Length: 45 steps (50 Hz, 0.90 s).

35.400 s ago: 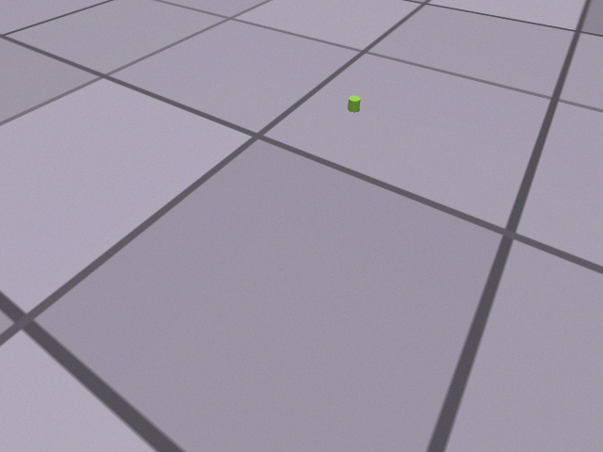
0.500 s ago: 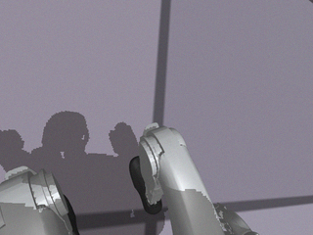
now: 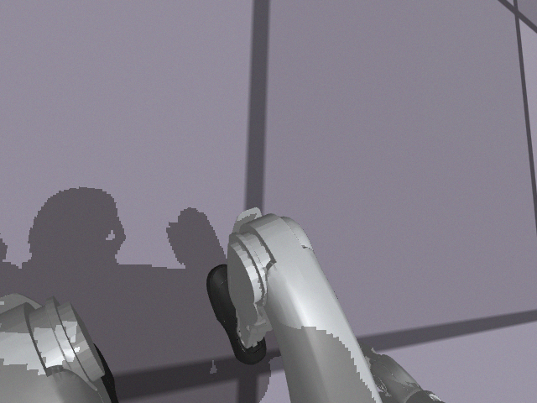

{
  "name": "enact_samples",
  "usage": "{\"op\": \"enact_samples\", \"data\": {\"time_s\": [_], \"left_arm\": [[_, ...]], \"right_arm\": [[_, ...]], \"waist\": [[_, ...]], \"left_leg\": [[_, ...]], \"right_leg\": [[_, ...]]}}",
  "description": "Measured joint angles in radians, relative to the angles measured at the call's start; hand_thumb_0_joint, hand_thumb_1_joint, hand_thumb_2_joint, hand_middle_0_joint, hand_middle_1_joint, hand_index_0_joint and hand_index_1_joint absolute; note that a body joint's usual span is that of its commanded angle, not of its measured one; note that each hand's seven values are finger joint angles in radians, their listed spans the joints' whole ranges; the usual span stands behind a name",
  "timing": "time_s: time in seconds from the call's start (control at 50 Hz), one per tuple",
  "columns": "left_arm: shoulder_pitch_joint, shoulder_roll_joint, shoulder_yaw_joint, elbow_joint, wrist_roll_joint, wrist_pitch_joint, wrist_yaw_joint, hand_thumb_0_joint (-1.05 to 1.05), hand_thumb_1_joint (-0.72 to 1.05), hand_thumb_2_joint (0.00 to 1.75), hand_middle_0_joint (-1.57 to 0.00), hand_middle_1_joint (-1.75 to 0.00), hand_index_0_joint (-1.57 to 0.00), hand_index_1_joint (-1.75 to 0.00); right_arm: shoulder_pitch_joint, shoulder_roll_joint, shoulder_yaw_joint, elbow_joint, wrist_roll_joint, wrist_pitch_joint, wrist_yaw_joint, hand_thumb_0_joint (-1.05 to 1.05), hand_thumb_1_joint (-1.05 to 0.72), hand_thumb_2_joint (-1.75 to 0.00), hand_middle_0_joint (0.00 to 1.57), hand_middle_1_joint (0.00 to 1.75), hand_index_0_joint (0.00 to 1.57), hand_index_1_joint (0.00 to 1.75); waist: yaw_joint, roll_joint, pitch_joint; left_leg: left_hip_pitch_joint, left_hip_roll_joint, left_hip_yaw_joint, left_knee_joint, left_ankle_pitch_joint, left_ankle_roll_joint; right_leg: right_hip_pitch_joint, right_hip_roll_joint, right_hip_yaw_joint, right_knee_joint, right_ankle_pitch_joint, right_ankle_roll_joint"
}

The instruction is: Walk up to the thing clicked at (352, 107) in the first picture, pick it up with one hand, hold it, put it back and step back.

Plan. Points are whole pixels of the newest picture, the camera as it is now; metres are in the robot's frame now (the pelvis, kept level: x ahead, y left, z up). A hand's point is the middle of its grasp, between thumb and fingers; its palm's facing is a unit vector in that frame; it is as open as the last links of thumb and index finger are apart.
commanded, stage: rest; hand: left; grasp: from above
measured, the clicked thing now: out of the picture +0.49 +0.35 -0.27
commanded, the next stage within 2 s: open in 0.22 s
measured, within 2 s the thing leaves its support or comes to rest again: neither
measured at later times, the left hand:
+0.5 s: hand out of the picture +0.47 +0.35 -0.24, palm faces -0.46 -0.14 -0.88, open 10.3 cm
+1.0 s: hand out of the picture +0.47 +0.36 -0.23, palm faces -0.45 -0.15 -0.88, open 13.8 cm
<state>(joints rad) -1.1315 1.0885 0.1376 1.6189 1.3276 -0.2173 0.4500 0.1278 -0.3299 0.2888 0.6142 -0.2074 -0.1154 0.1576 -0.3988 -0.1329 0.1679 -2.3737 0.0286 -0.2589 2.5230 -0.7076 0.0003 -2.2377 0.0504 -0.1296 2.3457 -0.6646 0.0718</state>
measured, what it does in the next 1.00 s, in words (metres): stands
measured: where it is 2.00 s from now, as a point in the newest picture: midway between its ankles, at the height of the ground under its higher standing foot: (179, 369)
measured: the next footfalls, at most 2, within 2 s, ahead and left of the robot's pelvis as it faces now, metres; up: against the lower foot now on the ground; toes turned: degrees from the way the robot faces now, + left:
none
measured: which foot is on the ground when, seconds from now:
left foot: down 0.00-1.00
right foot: down 0.00-1.00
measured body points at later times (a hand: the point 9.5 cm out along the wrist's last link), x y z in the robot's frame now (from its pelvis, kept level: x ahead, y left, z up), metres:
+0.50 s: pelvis +0.00 +0.00 +0.00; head +0.28 +0.13 +0.32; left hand +0.49 +0.36 -0.19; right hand +0.05 -0.26 -0.05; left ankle +0.06 +0.13 -0.28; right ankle +0.12 -0.13 -0.28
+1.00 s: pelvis +0.00 +0.00 +0.00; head +0.28 +0.13 +0.32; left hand +0.49 +0.36 -0.18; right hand +0.04 -0.25 -0.05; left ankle +0.06 +0.13 -0.28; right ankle +0.12 -0.13 -0.28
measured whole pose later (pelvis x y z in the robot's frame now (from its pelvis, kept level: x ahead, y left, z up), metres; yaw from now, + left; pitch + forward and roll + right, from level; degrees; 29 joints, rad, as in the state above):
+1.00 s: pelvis +0.00 +0.00 +0.00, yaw -1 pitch +29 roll -16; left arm -1.14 1.16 0.12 1.64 1.28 -0.23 0.42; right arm 0.12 -0.34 0.35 0.60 -0.22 -0.11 0.16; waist -0.41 -0.13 0.19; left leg -2.37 0.04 -0.27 2.53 -0.70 0.01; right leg -2.23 0.06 -0.14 2.33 -0.64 0.08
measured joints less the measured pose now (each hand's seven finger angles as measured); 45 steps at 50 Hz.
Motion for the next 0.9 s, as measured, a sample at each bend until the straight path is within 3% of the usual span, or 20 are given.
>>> {"op": "enact_samples", "data": {"time_s": [0.42, 0.52, 0.64, 0.9], "left_arm": [[-0.018, 0.041, -0.023, 0.05, -0.015, -0.01, 0.01, 0.0, -0.01, 0.62, -0.6, -0.83, -0.59, -0.75], [-0.014, 0.047, -0.02, 0.053, -0.013, -0.013, 0.015, -0.01, -0.04, 0.69, -0.5, -0.88, -0.51, -0.81], [-0.024, 0.061, -0.024, 0.045, -0.025, -0.01, 0.02, -0.01, -0.19, 0.8, -0.34, -0.94, -0.36, -0.9], [-0.008, 0.065, -0.017, 0.028, -0.044, 0.004, -0.018, 0.0, -0.45, 0.98, -0.11, -1.05, -0.13, -1.03]], "right_arm": [[-0.017, -0.009, 0.037, -0.012, -0.005, -0.02, 0.003, 0.0, -0.9, -0.89, 0.2, 0.3, 0.21, 0.3], [-0.016, -0.012, 0.042, -0.01, -0.006, -0.023, 0.004, 0.0, -0.9, -0.89, 0.21, 0.3, 0.21, 0.3], [-0.015, -0.016, 0.046, -0.009, -0.007, -0.027, 0.005, 0.0, -0.9, -0.89, 0.21, 0.3, 0.21, 0.3], [-0.012, -0.009, 0.058, -0.008, -0.008, -0.006, 0.006, 0.0, -0.9, -0.89, 0.2, 0.3, 0.21, 0.3]], "waist": [[-0.012, -0.008, 0.014], [-0.013, -0.008, 0.019], [-0.015, -0.01, 0.021], [-0.019, 0.003, 0.016]], "left_leg": [[0.004, 0.007, -0.009, 0.008, 0.003, 0.007], [0.004, 0.007, -0.011, 0.009, 0.004, 0.007], [0.0, 0.007, -0.014, 0.011, 0.006, 0.008], [-0.002, 0.008, -0.015, 0.007, 0.003, 0.01]], "right_leg": [[0.007, 0.009, -0.007, -0.005, 0.013, 0.009], [0.007, 0.011, -0.008, -0.006, 0.016, 0.011], [0.004, 0.011, -0.01, -0.006, 0.018, 0.013], [0.006, 0.01, -0.013, -0.014, 0.016, 0.01]]}}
